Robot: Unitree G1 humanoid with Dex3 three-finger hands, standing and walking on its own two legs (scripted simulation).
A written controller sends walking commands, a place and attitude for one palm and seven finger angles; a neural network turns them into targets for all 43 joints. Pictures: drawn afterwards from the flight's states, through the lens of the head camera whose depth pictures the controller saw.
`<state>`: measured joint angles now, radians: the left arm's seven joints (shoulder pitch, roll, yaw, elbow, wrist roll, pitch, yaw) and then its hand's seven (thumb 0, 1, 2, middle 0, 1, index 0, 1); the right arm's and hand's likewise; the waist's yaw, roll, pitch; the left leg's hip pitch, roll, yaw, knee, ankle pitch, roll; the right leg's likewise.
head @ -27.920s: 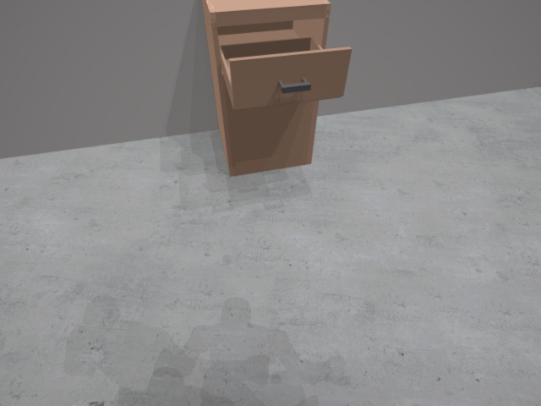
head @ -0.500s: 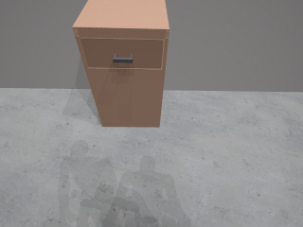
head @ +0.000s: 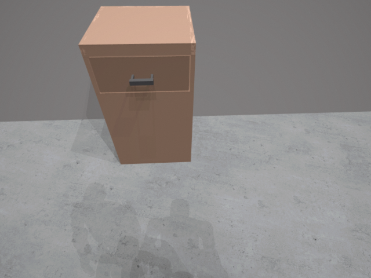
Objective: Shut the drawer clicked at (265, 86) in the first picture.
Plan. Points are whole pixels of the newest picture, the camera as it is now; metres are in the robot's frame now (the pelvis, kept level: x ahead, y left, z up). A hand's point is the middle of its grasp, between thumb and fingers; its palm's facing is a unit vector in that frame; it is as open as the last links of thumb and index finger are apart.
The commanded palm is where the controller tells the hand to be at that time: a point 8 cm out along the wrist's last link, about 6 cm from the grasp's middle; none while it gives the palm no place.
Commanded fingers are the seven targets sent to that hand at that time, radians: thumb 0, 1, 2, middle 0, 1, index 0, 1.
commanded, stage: let the arm hang, fingers relaxed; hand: left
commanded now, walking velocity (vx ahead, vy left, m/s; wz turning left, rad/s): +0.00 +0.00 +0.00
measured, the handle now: (142, 79) +0.91 +0.24 -0.09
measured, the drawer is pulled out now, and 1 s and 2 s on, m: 0.00 0.00 0.00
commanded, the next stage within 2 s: look to check the result in 0.04 s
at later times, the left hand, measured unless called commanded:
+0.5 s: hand out of the picture +0.01 +0.17 -0.17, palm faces +0.02 -0.98 -0.20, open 7.4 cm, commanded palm none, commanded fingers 0.00 0.90 0.90 -0.20 -0.30 -0.20 -0.30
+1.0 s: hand out of the picture +0.03 +0.16 -0.17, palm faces +0.01 -0.98 -0.21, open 7.4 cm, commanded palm none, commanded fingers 0.00 0.90 0.90 -0.20 -0.30 -0.20 -0.30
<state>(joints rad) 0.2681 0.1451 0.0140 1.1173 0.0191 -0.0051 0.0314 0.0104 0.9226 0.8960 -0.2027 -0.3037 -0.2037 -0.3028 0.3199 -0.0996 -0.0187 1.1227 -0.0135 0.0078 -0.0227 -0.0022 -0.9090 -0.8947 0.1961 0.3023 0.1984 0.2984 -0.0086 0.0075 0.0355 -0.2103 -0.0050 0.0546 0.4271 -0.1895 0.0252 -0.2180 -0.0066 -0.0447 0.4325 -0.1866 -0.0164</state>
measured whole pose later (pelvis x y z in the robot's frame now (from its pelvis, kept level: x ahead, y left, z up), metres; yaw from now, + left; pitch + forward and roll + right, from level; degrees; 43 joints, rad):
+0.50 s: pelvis +0.01 -0.01 +0.00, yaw +0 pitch -2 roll +0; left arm 0.26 0.15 0.01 1.15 0.01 -0.01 0.03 0.00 0.91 0.90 -0.20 -0.30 -0.20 -0.30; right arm 0.28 -0.14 -0.02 1.14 -0.01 0.00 -0.03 0.00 -0.91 -0.89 0.19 0.30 0.20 0.30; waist 0.00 0.01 0.06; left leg -0.17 0.01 0.06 0.40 -0.19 0.01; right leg -0.18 0.01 -0.04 0.40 -0.19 -0.03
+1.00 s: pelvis +0.02 -0.01 +0.00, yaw -1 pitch -2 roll +0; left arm 0.25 0.16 0.01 1.15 0.01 -0.01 0.03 0.00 0.91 0.90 -0.20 -0.30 -0.20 -0.30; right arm 0.27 -0.15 -0.02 1.16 -0.01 0.00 -0.03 0.00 -0.91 -0.89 0.20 0.30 0.20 0.30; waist -0.01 0.01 0.06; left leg -0.15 0.02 0.06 0.38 -0.20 0.00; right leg -0.16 0.02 -0.04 0.38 -0.19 -0.03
